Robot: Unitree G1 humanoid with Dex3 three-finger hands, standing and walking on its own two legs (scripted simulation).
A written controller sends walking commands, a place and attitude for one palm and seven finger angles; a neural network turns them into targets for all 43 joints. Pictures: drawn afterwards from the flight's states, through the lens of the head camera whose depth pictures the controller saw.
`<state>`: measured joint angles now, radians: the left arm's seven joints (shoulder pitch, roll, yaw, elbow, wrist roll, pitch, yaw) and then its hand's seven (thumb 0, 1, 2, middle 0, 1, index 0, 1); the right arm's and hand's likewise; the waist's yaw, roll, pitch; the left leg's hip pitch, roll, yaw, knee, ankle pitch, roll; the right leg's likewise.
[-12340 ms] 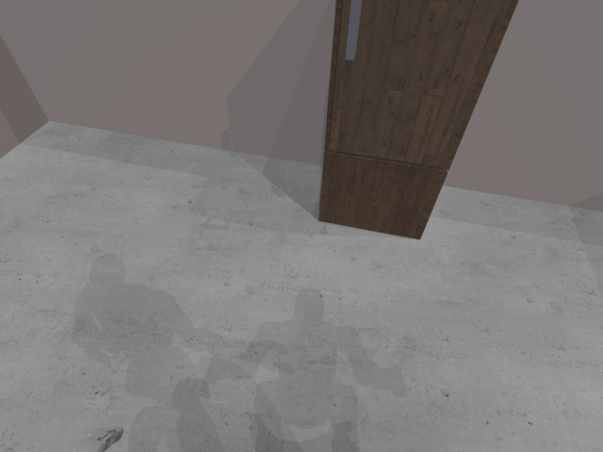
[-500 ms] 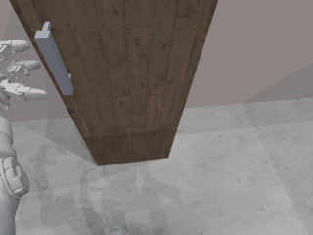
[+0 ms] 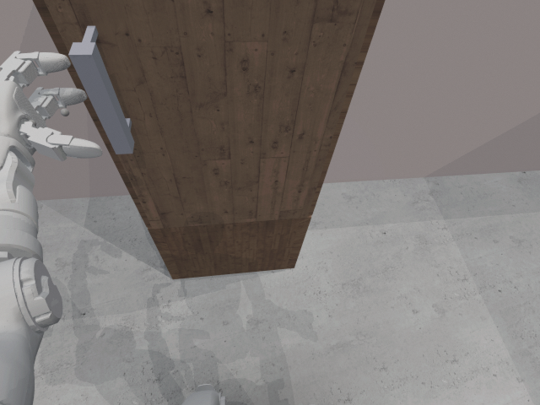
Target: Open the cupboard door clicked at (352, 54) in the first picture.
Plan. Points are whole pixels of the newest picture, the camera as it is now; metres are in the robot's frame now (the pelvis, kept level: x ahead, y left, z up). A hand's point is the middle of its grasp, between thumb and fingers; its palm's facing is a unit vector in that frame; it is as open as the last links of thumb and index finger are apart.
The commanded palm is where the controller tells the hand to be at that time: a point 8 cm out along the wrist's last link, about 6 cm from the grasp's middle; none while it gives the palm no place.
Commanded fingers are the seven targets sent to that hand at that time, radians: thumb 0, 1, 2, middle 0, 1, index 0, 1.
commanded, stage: move the hooked fingers beside the handle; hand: left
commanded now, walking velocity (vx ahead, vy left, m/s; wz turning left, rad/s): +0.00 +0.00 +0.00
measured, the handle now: (109, 95) +0.53 +0.22 +0.14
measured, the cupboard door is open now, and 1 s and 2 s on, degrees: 0 0 0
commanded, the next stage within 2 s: slide the fingers in behind the handle in 0.20 s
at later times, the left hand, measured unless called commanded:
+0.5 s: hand (65, 114) +0.48 +0.26 +0.15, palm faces +0.07 -1.00 +0.03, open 14.0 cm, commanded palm +0.45 +0.31 +0.14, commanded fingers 0.00 -0.50 0.30 -0.30 -1.20 -0.30 -1.20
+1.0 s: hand (89, 116) +0.48 +0.23 +0.15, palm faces +0.09 -1.00 +0.02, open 14.0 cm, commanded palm +0.45 +0.27 +0.14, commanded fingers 0.00 -0.50 0.30 -0.30 -1.20 -0.30 -1.20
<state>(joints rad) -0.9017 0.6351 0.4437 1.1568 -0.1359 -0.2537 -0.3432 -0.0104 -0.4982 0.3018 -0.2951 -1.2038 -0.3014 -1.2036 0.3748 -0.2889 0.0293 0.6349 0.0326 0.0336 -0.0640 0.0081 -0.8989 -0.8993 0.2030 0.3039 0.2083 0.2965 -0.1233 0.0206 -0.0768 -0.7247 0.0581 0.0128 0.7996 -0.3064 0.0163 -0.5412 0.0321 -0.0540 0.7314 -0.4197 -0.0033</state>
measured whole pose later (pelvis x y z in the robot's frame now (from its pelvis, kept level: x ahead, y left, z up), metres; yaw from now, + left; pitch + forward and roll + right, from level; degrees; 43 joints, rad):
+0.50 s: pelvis +0.01 -0.01 +0.00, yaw -1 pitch +14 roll -3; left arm -0.84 0.67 0.48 1.15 -0.17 -0.22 -0.41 -0.01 -0.50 0.30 -0.29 -1.20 -0.30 -1.20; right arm 0.42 -0.30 0.02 0.64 0.04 0.07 -0.07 0.01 -0.90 -0.90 0.20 0.30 0.21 0.30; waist -0.13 0.03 -0.09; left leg -0.71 0.07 0.02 0.79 -0.32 0.01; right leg -0.53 0.05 -0.04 0.71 -0.42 -0.01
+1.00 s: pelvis +0.00 +0.00 +0.00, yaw +0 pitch +12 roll -3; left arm -0.85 0.54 0.41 1.09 -0.15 -0.23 -0.27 -0.01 -0.50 0.30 -0.30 -1.20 -0.30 -1.20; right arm 0.38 -0.27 0.03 0.63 0.03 0.04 -0.05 0.01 -0.90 -0.90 0.20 0.30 0.21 0.30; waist -0.11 0.03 -0.09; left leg -0.69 0.06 0.02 0.79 -0.31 0.01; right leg -0.51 0.03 -0.04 0.73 -0.43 -0.01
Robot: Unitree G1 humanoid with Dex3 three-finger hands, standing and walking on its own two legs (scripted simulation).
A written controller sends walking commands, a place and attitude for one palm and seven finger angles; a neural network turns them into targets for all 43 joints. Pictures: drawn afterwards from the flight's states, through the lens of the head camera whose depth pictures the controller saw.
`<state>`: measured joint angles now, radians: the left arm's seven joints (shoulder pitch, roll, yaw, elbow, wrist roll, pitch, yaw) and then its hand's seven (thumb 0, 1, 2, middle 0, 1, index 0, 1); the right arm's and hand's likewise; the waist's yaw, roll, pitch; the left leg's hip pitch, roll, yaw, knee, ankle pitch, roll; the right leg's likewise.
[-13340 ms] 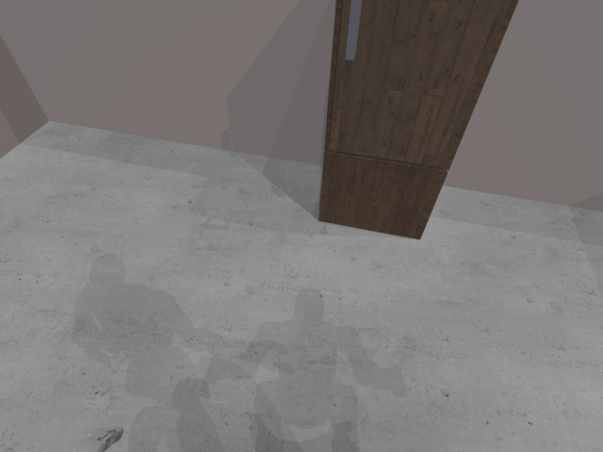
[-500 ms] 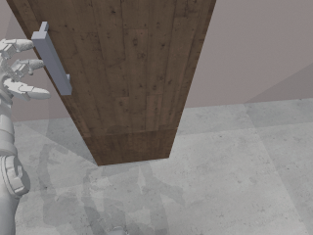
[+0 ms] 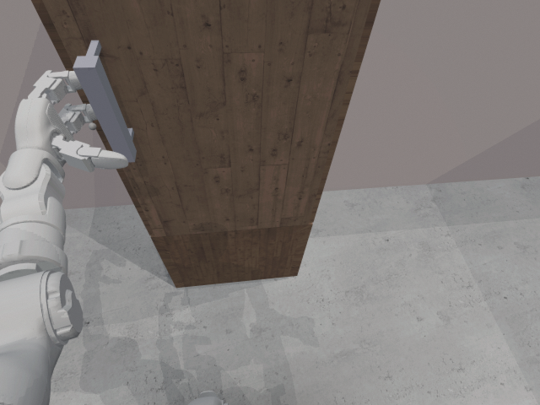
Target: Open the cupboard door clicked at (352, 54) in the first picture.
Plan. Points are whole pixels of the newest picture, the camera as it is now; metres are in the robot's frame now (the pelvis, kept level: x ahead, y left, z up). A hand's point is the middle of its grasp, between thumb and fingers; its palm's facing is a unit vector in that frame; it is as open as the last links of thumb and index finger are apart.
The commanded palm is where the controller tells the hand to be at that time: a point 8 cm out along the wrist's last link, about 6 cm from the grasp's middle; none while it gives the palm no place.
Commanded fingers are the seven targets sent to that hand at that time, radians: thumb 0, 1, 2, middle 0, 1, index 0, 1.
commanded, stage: slide the fingers in behind the handle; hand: left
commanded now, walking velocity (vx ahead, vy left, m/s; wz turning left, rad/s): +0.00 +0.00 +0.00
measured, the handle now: (112, 106) +0.53 +0.23 +0.14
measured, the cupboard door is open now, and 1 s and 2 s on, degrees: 0 0 1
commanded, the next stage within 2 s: close the thumb around the handle in 0.90 s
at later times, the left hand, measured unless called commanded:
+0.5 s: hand (121, 125) +0.48 +0.20 +0.14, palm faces +0.09 -1.00 +0.03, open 13.9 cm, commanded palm +0.45 +0.25 +0.14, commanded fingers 0.00 -0.50 0.30 -0.30 -1.20 -0.30 -1.20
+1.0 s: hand (123, 124) +0.48 +0.20 +0.14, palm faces +0.09 -1.00 +0.02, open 14.0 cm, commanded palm +0.45 +0.24 +0.14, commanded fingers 0.00 -0.44 0.32 -0.30 -1.21 -0.30 -1.21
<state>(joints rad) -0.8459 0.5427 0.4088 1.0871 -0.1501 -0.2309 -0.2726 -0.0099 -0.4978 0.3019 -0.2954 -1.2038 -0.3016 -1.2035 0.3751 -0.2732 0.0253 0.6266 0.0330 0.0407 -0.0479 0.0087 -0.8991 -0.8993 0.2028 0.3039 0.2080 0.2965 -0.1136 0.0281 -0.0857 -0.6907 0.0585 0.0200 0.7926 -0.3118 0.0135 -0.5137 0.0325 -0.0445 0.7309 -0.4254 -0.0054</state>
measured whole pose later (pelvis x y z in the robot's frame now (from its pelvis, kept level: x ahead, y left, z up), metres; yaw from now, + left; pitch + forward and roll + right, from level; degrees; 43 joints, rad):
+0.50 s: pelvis +0.00 +0.00 +0.00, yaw +0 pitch +12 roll -2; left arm -0.86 0.49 0.39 1.09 -0.14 -0.22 -0.20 -0.01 -0.50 0.30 -0.30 -1.20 -0.30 -1.20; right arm 0.41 -0.27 0.01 0.65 0.03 0.04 -0.04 0.01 -0.90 -0.90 0.20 0.30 0.21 0.30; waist -0.13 0.04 -0.09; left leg -0.69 0.06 0.03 0.79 -0.31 0.01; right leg -0.52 0.04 -0.04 0.74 -0.42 -0.01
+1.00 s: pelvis +0.00 -0.01 +0.00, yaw +0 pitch +12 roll -2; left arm -0.84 0.46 0.37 1.06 -0.14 -0.24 -0.19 -0.01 -0.50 0.30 -0.30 -1.20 -0.30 -1.20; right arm 0.39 -0.28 0.00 0.65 0.03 0.04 -0.04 0.01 -0.90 -0.90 0.20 0.30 0.21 0.30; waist -0.11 0.03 -0.09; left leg -0.67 0.06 0.02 0.78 -0.31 0.00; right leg -0.51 0.04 -0.04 0.73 -0.43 -0.02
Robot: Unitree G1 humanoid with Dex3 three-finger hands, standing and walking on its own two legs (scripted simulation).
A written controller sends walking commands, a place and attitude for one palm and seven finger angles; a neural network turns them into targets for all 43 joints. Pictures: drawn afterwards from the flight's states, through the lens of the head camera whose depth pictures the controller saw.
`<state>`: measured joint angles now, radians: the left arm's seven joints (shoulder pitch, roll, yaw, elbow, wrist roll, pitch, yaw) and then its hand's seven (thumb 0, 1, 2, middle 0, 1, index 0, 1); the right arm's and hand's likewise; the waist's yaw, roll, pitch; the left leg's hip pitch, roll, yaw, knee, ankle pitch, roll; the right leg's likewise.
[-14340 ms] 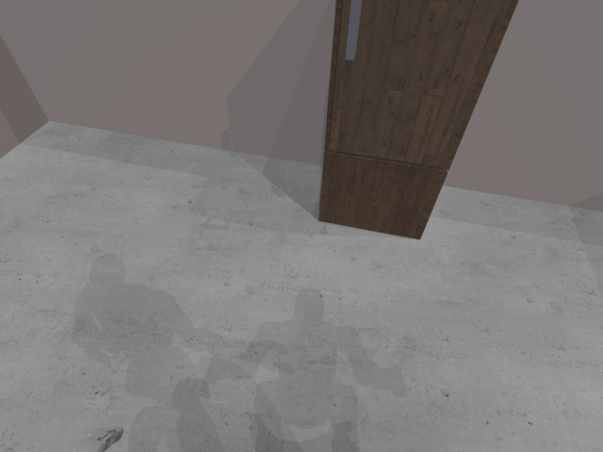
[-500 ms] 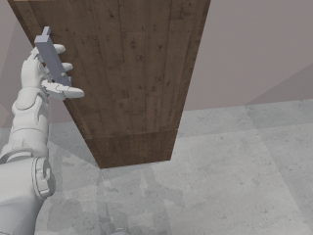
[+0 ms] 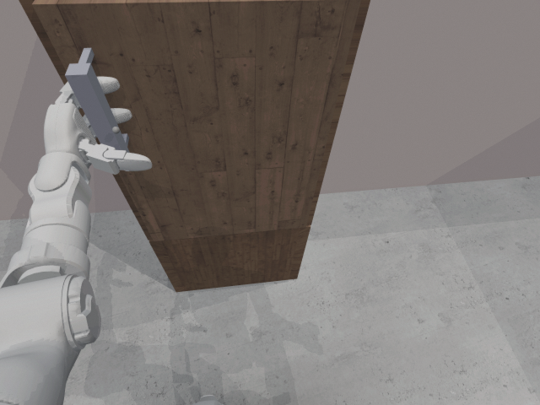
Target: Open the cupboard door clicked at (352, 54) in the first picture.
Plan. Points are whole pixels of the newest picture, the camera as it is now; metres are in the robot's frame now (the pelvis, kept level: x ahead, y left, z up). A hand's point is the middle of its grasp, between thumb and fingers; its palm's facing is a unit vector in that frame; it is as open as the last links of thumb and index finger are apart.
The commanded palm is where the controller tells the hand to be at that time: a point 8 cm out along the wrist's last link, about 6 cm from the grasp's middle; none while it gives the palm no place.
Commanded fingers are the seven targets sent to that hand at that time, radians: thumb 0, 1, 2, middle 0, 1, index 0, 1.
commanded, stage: close the thumb around the handle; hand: left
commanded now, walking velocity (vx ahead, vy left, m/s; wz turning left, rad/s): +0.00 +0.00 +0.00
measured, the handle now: (106, 112) +0.53 +0.23 +0.14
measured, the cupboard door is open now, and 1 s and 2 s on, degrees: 0 1 41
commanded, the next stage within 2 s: pull the door open along its arc in 0.70 s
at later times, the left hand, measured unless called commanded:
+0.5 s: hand (112, 130) +0.48 +0.21 +0.14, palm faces +0.10 -0.99 +0.03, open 7.5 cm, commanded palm +0.45 +0.26 +0.14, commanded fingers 0.00 0.90 0.90 -0.40 -1.35 -0.40 -1.35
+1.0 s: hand (117, 132) +0.47 +0.21 +0.14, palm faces +0.10 -1.00 +0.02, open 5.8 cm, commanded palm +0.42 +0.25 +0.14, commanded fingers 0.00 0.90 0.90 -0.40 -1.35 -0.40 -1.35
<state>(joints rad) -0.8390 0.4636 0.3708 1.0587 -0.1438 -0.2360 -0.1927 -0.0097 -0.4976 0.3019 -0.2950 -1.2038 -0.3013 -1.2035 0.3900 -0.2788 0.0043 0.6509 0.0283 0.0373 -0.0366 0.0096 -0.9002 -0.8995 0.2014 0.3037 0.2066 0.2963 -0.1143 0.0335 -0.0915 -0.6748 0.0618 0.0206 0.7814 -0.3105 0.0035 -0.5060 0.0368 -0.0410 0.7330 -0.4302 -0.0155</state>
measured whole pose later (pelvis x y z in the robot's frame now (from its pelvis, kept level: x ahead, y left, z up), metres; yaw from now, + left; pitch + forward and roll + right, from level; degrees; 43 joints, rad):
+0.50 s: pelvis +0.00 +0.00 +0.00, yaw +0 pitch +12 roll -2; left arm -0.88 0.49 0.38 1.11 -0.14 -0.23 -0.19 0.00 0.43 0.70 -0.36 -1.30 -0.37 -1.30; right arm 0.38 -0.28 0.01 0.66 0.03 0.03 -0.04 0.01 -0.90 -0.90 0.20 0.30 0.21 0.30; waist -0.13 0.03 -0.08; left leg -0.69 0.06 0.02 0.79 -0.30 0.01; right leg -0.52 0.03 -0.04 0.74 -0.42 -0.01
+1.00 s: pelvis +0.00 +0.01 +0.00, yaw -1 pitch +12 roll -2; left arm -0.80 0.45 0.38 1.02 -0.15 -0.22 -0.17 0.00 0.68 0.81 -0.37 -1.35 -0.40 -1.35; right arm 0.40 -0.27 0.01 0.64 0.03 0.04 -0.03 0.01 -0.90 -0.90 0.20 0.30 0.21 0.30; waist -0.12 0.04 -0.10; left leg -0.67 0.06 0.03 0.78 -0.31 0.01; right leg -0.51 0.04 -0.02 0.73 -0.42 -0.01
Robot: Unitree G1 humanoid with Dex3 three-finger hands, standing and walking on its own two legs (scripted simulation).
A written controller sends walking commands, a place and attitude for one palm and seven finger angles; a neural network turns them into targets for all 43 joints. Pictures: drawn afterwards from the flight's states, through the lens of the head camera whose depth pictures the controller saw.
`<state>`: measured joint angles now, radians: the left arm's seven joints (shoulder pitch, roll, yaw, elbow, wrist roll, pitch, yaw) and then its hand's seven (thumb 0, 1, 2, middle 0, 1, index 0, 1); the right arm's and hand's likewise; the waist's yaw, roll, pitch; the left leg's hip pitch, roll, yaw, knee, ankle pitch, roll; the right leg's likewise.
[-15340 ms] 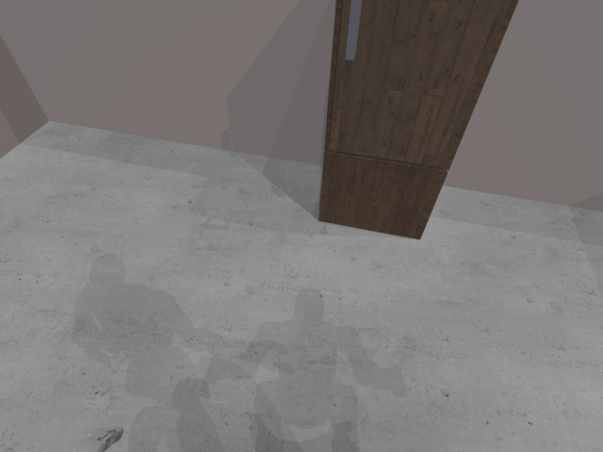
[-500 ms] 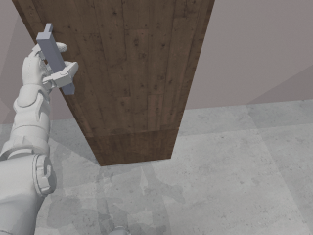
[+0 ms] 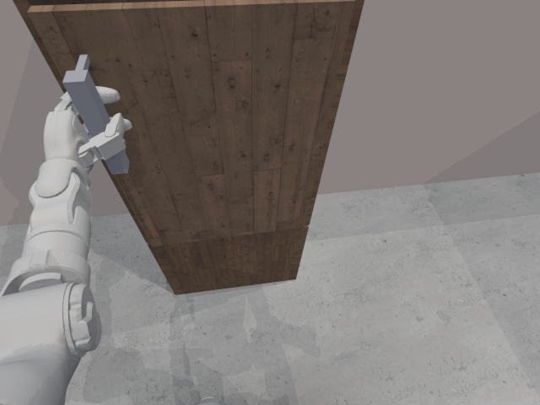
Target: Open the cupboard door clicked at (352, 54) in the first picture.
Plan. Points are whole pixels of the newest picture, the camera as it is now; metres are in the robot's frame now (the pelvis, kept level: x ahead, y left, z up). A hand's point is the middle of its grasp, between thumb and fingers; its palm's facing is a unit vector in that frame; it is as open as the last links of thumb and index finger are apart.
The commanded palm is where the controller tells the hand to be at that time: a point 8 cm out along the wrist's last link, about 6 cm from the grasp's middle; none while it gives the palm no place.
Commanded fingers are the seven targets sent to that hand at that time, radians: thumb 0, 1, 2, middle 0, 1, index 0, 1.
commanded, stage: pull the door open along its arc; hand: left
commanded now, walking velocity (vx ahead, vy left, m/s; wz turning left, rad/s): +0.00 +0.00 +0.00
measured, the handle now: (103, 118) +0.52 +0.24 +0.13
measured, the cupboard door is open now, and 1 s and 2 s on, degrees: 1 41 36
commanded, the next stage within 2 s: open thumb and fingers to let go in 0.86 s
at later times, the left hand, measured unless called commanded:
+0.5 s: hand (150, 211) +0.34 +0.14 +0.14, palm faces +0.37 -0.93 +0.06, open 6.0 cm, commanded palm +0.28 +0.18 +0.14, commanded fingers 0.00 0.90 0.90 -0.40 -1.35 -0.40 -1.35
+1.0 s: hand (218, 269) +0.26 +0.05 +0.14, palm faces +0.42 -0.91 +0.00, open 6.2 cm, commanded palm +0.22 +0.10 +0.14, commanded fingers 0.00 0.69 0.81 -0.38 -1.33 -0.38 -1.33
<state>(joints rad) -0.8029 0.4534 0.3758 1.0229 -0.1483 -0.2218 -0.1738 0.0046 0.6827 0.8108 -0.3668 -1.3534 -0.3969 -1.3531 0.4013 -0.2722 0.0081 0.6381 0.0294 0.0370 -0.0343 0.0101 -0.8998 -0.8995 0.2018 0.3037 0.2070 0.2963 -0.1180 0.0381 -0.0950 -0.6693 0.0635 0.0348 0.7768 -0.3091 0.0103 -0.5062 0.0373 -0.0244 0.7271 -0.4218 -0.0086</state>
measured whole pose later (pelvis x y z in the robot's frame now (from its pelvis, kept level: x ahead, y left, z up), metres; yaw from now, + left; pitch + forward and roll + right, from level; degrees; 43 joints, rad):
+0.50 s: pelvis +0.01 -0.01 +0.01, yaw +1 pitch +3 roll +0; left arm -0.10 0.02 0.06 0.03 -0.11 0.08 0.32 -0.02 0.64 0.75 -0.34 -1.35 -0.39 -1.35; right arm 0.17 -0.21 0.02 0.55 0.01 0.03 0.01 0.01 -0.90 -0.90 0.20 0.30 0.20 0.30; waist 0.01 0.04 -0.10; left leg -0.43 0.04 0.03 0.67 -0.29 -0.01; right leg -0.28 0.02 -0.03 0.66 -0.43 -0.02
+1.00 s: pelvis +0.00 -0.05 +0.01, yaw +5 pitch -4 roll +0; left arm 0.21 -0.06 -0.26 -0.24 0.01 0.15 0.55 -0.01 0.63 0.71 -0.37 -1.35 -0.37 -1.35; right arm 0.16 -0.20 0.02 0.62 -0.03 0.10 0.00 0.02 -0.90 -0.90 0.20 0.30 0.20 0.30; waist 0.00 0.07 -0.03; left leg -0.29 0.04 -0.03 0.63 -0.27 -0.03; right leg -0.12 0.03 -0.09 0.61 -0.43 -0.06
